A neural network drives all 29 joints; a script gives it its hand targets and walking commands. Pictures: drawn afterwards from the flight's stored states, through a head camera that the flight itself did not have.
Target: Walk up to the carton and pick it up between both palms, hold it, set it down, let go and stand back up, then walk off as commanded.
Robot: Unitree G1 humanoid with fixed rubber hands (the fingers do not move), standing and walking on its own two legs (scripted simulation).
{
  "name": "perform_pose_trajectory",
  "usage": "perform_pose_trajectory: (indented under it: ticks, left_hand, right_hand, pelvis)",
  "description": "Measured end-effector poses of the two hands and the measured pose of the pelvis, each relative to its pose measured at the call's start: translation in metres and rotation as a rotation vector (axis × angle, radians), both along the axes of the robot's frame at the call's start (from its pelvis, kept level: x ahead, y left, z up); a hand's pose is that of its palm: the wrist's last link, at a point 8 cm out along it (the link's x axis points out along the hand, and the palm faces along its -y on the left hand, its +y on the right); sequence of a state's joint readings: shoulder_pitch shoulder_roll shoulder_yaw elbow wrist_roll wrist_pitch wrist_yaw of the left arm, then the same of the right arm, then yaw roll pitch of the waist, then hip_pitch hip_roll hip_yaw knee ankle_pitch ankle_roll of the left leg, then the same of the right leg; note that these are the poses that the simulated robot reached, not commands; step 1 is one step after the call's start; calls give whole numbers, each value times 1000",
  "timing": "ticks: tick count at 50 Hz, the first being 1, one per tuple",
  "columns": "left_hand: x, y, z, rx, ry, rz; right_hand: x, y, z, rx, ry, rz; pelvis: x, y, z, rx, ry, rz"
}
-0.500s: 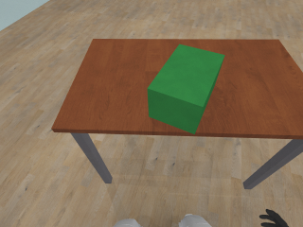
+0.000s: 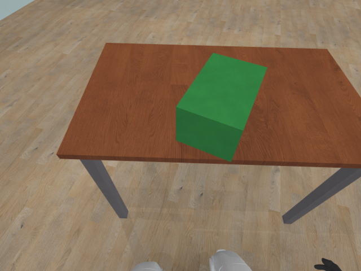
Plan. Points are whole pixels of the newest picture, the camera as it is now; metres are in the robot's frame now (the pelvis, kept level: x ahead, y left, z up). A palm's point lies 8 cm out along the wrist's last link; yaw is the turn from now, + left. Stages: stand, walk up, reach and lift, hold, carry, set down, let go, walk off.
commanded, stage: walk up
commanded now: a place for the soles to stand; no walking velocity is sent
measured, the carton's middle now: (221, 104) +0.54 -0.09 +0.01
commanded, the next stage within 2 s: none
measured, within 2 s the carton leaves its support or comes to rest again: neither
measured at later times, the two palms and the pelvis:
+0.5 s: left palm out of the picture +0.11 +0.18 -0.09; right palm out of the picture +0.07 -0.49 -0.08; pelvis +0.02 -0.14 +0.00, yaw -5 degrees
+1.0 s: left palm (102, 266) +0.14 +0.20 -0.11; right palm out of the picture +0.08 -0.44 -0.07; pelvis +0.04 -0.11 +0.01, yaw -5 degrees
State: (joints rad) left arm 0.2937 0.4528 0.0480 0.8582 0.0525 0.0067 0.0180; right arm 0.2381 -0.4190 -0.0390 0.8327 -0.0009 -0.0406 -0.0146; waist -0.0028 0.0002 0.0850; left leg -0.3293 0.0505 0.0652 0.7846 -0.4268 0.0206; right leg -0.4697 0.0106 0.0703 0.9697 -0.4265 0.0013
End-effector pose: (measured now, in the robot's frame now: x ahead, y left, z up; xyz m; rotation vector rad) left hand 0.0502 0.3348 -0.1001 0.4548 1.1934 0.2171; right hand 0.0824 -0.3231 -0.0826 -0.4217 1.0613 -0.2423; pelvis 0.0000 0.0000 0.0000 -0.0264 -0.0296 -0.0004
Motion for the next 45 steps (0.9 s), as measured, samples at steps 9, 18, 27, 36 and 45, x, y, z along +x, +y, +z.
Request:
perform_pose_trajectory:
  ticks: [9,18,27,36,45]
  left_hand:
    - [27,-38,-20,-88,20,-8]
    - [58,-109,-20,-65,-32,-41]
    - [69,-166,14,-77,-77,-36]
    - [78,-161,19,-67,-60,-33]
    - [86,-138,-5,-118,-39,-21]
  right_hand:
    - [-76,-62,30,-156,152,-82]
    - [-68,-150,8,-156,129,-90]
    - [-8,-170,6,-37,-3,-85]
    - [-9,-165,8,-26,75,-102]
    - [-8,-122,7,-35,66,-129]
  pelvis:
    - [11,-36,0,12,6,-28]
    - [16,-109,-17,57,-1,-69]
    - [24,-143,7,63,-42,-89]
    - [36,-139,15,55,-9,-88]
    - [43,-109,8,17,-27,-88]
